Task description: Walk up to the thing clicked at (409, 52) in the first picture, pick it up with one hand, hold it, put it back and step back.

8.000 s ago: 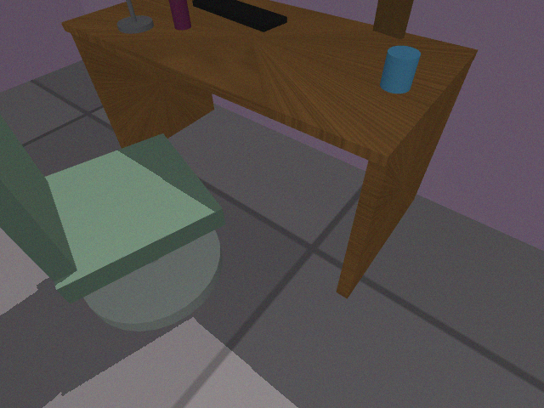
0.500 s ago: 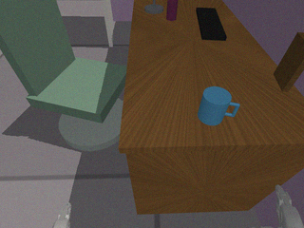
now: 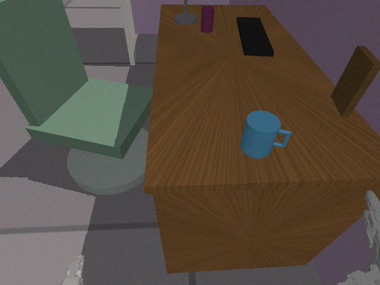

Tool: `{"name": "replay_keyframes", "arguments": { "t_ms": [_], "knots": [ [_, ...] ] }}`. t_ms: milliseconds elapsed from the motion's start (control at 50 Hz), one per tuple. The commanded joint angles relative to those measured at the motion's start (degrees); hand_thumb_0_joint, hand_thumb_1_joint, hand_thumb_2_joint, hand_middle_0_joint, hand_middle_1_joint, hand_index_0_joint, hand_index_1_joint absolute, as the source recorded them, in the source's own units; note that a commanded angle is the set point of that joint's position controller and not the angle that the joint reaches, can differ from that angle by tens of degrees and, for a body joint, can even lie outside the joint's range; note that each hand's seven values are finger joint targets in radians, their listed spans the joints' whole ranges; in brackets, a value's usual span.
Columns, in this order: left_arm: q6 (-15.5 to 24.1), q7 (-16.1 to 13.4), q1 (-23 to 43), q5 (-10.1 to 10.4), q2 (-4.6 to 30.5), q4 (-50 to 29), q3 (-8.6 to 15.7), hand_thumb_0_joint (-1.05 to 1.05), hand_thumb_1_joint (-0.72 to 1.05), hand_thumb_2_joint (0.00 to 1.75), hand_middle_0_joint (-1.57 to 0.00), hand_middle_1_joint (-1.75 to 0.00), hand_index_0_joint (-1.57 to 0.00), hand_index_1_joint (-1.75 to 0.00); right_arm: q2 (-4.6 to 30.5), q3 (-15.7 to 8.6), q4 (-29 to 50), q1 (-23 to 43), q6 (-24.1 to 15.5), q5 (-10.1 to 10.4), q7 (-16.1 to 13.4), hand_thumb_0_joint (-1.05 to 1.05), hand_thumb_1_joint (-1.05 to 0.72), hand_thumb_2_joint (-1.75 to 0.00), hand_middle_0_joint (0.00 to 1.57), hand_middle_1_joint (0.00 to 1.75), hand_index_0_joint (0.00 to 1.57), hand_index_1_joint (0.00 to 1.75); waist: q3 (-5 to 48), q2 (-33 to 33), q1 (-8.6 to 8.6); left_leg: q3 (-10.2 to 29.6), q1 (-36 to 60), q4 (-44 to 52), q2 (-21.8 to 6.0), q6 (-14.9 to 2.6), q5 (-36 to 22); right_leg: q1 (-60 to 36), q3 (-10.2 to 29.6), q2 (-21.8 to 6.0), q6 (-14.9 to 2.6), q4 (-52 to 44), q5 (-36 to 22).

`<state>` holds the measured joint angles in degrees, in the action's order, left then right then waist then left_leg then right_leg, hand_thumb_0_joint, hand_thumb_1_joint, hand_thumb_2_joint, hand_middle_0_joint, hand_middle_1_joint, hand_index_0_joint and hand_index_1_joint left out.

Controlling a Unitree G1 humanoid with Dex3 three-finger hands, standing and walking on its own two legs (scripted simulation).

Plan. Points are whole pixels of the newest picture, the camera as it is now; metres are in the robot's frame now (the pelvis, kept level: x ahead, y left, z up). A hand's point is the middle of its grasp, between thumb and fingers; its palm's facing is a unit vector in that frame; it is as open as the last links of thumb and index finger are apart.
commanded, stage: rise first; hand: right
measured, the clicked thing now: (265, 135) +0.51 -0.20 +0.02
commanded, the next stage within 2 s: go down in 0.80 s
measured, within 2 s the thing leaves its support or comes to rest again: neither
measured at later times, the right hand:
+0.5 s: hand (366, 247) +0.17 -0.25 +0.10, palm faces +0.33 +0.85 -0.41, open 17.5 cm
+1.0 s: hand (372, 238) +0.18 -0.25 +0.13, palm faces +0.35 +0.85 -0.41, open 17.5 cm
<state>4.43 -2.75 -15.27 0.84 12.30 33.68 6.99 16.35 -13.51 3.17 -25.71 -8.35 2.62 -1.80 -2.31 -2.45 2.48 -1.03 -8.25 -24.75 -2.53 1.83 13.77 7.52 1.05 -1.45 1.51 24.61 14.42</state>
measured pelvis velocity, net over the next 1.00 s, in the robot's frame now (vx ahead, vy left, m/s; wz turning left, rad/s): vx -0.01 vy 0.00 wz -0.01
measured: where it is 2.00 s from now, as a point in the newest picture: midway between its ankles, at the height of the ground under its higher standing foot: outside the picture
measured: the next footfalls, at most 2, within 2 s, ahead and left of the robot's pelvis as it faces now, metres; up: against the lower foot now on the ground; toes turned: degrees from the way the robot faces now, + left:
none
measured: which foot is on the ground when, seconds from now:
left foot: down 0.00-1.00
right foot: down 0.00-1.00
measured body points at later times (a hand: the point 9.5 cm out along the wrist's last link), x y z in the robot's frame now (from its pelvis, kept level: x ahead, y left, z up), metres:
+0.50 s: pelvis -0.01 +0.00 +0.00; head -0.01 +0.02 +0.45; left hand +0.15 +0.26 -0.09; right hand +0.15 -0.30 +0.13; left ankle +0.00 +0.14 -0.74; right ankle -0.01 -0.14 -0.74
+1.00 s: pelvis -0.01 +0.00 +0.00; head -0.01 +0.02 +0.45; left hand +0.15 +0.25 -0.09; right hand +0.15 -0.29 +0.16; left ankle +0.00 +0.14 -0.74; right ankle -0.01 -0.14 -0.74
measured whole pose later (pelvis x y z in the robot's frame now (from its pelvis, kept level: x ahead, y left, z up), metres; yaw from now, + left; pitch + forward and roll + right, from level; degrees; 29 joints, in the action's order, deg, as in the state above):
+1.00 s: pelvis -0.01 +0.00 +0.00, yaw +0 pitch -3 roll +0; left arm 7.6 -1.3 -14.6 0.1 11.4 35.6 9.1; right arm 16.5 -19.0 15.3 -27.0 -17.8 2.9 0.5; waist -2.4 -3.0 2.9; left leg -1.4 -9.2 -26.1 -2.8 1.8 13.6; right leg 8.5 1.4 -1.2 1.5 25.6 13.9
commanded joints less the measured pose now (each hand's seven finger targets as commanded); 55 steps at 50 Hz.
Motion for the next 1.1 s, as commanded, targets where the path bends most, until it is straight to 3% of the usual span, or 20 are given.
{"name": "replay_keyframes", "arguments": {
  "t_ms": [0, 80, 120, 160, 220, 320, 440, 480, 560, 620, 820, 840, 880, 900, 920, 940, 980, 1000, 1060, 1080],
  "knots": [
    [3.9, -0.6, 3.9, 0.0, 7.4, -9.9, 2.8, 0.0, -0.57, 0.05, -0.06, -0.05, -0.05, -0.06, 10.3, -6.5, 13.6, 2.5, -4.8, 0.2, -0.9, 0.0, 0.58, -0.04, 0.04, 0.06, 0.04, 0.06, 4.4, 0.6, 0.01, -3.3, 1.4, 3.8, 2.1, -1.48, -8.5, 0.2, -3.5, 1.6, -1.67, -4.0, -10.7],
    [4.4, -0.2, 3.0, 0.1, 6.3, -9.3, 2.3, 0.0, -0.57, 0.05, -0.06, -0.05, -0.05, -0.06, 10.5, -7.2, 15.2, 2.6, -5.9, 0.3, -0.6, 0.0, 0.58, -0.04, 0.04, 0.06, 0.04, 0.06, 3.2, 0.1, 0.3, -3.2, 0.7, 4.2, 1.9, -1.45, -6.9, 0.7, -3.7, 1.9, -1.82, -4.4, -8.9],
    [4.7, -0.2, 3.1, 0.2, 7.9, -10.0, 4.3, 0.0, -0.57, 0.05, -0.06, -0.05, -0.05, -0.06, 10.7, -7.6, 16.8, 2.6, -6.2, 0.4, -0.4, 0.0, 0.58, -0.03, 0.04, 0.06, 0.04, 0.06, 3.4, 0.5, -0.36, -3.5, 0.5, 3.9, 2.2, -1.53, -6.9, 0.6, -3.3, 1.5, -1.7, -4.7, -8.9],
    [4.9, 0.2, 2.4, 0.2, 5.6, -9.1, 1.9, 0.0, -0.56, 0.05, -0.06, -0.05, -0.05, -0.05, 10.9, -8.2, 17.0, 2.6, -6.7, 0.5, -0.3, 0.0, 0.57, -0.04, 0.04, 0.06, 0.05, 0.06, 3.0, 0.9, 0.12, -3.4, 0.9, 4.1, 2.1, -1.47, -7.0, 1.1, -3.4, 1.7, -1.84, -4.2, -9.0],
    [5.1, 0.2, 4.2, 0.2, 7.8, -7.9, 4.8, 0.0, -0.57, 0.05, -0.06, -0.05, -0.05, -0.06, 10.9, -8.5, 18.1, 2.2, -7.2, 0.5, -0.2, 0.0, 0.57, -0.04, 0.04, 0.06, 0.05, 0.06, 3.3, 0.2, -0.03, -3.4, 0.4, 3.8, 2.1, -1.53, -6.8, 1.1, -3.4, 1.7, -1.7, -4.2, -8.9],
    [5.8, 0.3, 5.1, 0.1, 7.9, -9.1, 4.9, 0.0, -0.57, 0.05, -0.05, -0.05, -0.05, -0.06, 11.1, -9.1, 18.9, 2.2, -8.3, 0.4, -0.1, 0.0, 0.57, -0.04, 0.04, 0.06, 0.05, 0.06, 4.0, 0.1, 0.12, -3.6, 1.0, 3.7, 2.2, -1.76, -5.8, 0.7, -3.0, 1.5, -1.66, -4.5, -8.3],
    [6.1, 0.6, 5.0, 0.1, 5.3, -9.0, 2.6, 0.0, -0.58, 0.07, -0.06, -0.05, -0.05, -0.06, 10.5, -8.7, 20.3, 2.8, -9.3, 0.5, 0.2, 0.0, 0.54, -0.05, 0.04, 0.06, 0.05, 0.06, 3.2, 1.0, 0.48, -3.3, 0.6, 4.2, 1.9, -1.46, -4.9, 1.2, -3.4, 1.9, -1.95, -4.2, -7.2],
    [6.0, 0.3, 3.9, 0.1, 7.7, -7.8, 4.8, 0.0, -0.57, 0.06, -0.06, -0.05, -0.05, -0.06, 12.2, -10.4, 19.9, 2.7, -9.3, 0.6, 0.1, 0.0, 0.55, -0.05, 0.04, 0.06, 0.05, 0.06, 2.6, 1.5, 0.12, -3.3, 0.0, 4.5, 2.0, -1.29, -4.4, 1.5, -3.4, 2.0, -2.07, -4.4, -6.4],
    [6.1, 0.3, 3.7, 0.1, 7.1, -7.8, 4.7, 0.0, -0.57, 0.07, -0.06, -0.05, -0.05, -0.06, 12.5, -11.5, 19.5, 2.3, -9.9, 0.6, 0.1, 0.0, 0.56, -0.05, 0.04, 0.06, 0.05, 0.06, 3.1, 1.3, 0.6, -3.3, 0.4, 4.5, 1.8, -1.35, -4.5, 1.4, -3.4, 2.0, -2.08, -4.3, -6.7],
    [6.2, 0.7, 4.6, 0.2, 5.4, -7.6, 3.4, 0.0, -0.57, 0.07, -0.06, -0.05, -0.05, -0.06, 10.8, -9.8, 21.7, 3.1, -10.4, 0.7, 0.4, 0.0, 0.56, -0.05, 0.04, 0.06, 0.05, 0.06, 3.5, 0.9, 0.55, -3.3, 0.3, 4.1, 1.9, -1.44, -4.7, 1.1, -3.3, 2.0, -1.94, -4.2, -7.2],
    [6.3, 0.5, 5.3, 0.2, 7.9, -8.3, 5.4, 0.0, -0.57, 0.08, -0.06, -0.06, -0.05, -0.07, 12.7, -11.9, 23.4, 2.9, -11.1, 0.9, 0.4, 0.0, 0.54, -0.06, 0.05, 0.06, 0.05, 0.06, 3.3, 1.6, 0.5, -3.5, 0.3, 4.2, 2.0, -1.36, -4.0, 1.2, -3.2, 2.0, -1.98, -4.4, -6.4],
    [6.2, 0.7, 5.2, 0.2, 6.3, -7.9, 4.2, 0.0, -0.57, 0.09, -0.06, -0.06, -0.05, -0.07, 10.9, -10.2, 23.8, 3.1, -11.3, 0.8, 0.6, 0.0, 0.54, -0.06, 0.05, 0.06, 0.05, 0.06, 4.0, 0.9, 0.37, -3.4, 0.4, 4.2, 1.8, -1.33, -4.5, 0.7, -3.4, 2.2, -1.97, -4.2, -6.9],
    [6.2, 0.6, 4.0, 0.2, 7.5, -7.2, 5.2, 0.0, -0.57, 0.09, -0.05, -0.06, -0.04, -0.07, 12.7, -12.2, 22.7, 1.8, -11.2, 0.9, 0.5, 0.0, 0.55, -0.06, 0.04, 0.06, 0.05, 0.06, 3.0, 1.6, 0.74, -3.6, 0.5, 4.1, 2.0, -1.33, -4.7, 1.6, -3.1, 1.9, -1.96, -4.3, -7.2],
    [6.1, 0.8, 4.5, 0.3, 6.4, -6.2, 4.5, 0.0, -0.49, 0.01, -0.05, -0.06, -0.07, -0.05, 12.2, -11.6, 23.2, 1.7, -11.3, 0.9, 0.6, 0.0, 0.5, -0.05, 0.04, 0.06, 0.04, 0.06, 2.4, 0.2, 1.11, -3.6, 0.3, 3.8, 2.0, -1.44, -4.5, 1.9, -3.1, 1.9, -1.81, -4.3, -7.1],
    [6.8, 1.4, 6.8, -1.3, 4.1, -8.3, 2.2, 0.0, -0.53, 0.04, -0.05, -0.05, -0.05, -0.05, 6.5, -9.2, 27.2, 4.0, -13.9, 0.7, 1.3, 0.0, 0.56, -0.03, 0.04, 0.05, 0.04, 0.05, 8.5, 3.5, -0.34, -3.4, 0.3, 2.1, 2.9, -0.73, -7.0, -0.3, -2.0, 1.7, -1.78, -2.6, -8.8],
    [6.8, 0.9, 7.0, -1.2, 6.7, -8.2, 5.2, 0.0, -0.54, 0.04, -0.05, -0.05, -0.05, -0.05, 9.0, -12.2, 25.0, 4.3, -14.6, 0.9, 1.2, 0.0, 0.56, -0.03, 0.04, 0.05, 0.04, 0.05, 8.7, 3.3, 0.01, -3.1, 0.4, 2.0, 2.6, -0.58, -7.6, -0.4, -2.1, 1.9, -1.79, -2.2, -9.3],
    [6.2, 0.5, 5.1, -1.1, 8.8, -7.5, 6.5, 0.0, -0.54, 0.04, -0.05, -0.05, -0.05, -0.05, 11.2, -14.6, 19.2, 2.6, -13.9, 0.9, 1.5, 0.0, 0.57, -0.03, 0.04, 0.05, 0.04, 0.05, 6.9, 3.7, -0.01, -3.1, 0.0, 2.1, 2.5, -0.54, -8.4, 0.2, -2.0, 2.0, -1.8, -2.3, -9.7],
    [5.9, 0.7, 6.8, -1.2, 6.8, -8.1, 4.2, 0.0, -0.55, 0.04, -0.05, -0.05, -0.04, -0.05, 10.3, -13.3, 20.1, 5.0, -14.0, 1.0, 1.8, 0.0, 0.56, -0.02, 0.04, 0.05, 0.05, 0.05, 5.8, 2.4, -0.16, -2.9, -0.7, 2.4, 2.4, -0.58, -7.5, 1.2, -2.2, 2.2, -1.73, -2.5, -8.7],
    [5.3, -0.1, 7.1, -1.2, 8.4, -6.5, 6.4, 0.0, -0.54, 0.04, -0.05, -0.05, -0.04, -0.05, 10.8, -13.7, 18.6, 8.3, -13.4, 2.0, 3.0, 0.0, 0.56, -0.02, 0.04, 0.05, 0.05, 0.05, 4.1, 1.2, -0.95, -2.8, -1.8, 2.6, 2.3, -0.67, -5.6, 1.9, -2.3, 2.3, -1.67, -2.9, -6.4],
    [4.9, 0.0, 5.9, -1.2, 6.9, -5.0, 4.9, 0.0, -0.55, 0.04, -0.05, -0.05, -0.04, -0.05, 11.3, -14.0, 18.7, 8.9, -12.9, 2.0, 3.6, 0.0, 0.57, -0.03, 0.04, 0.05, 0.05, 0.05, 4.1, 0.7, -0.79, -2.7, -2.1, 2.7, 2.3, -0.76, -5.3, 1.8, -2.3, 2.2, -1.68, -3.0, -6.0]
  ]
}}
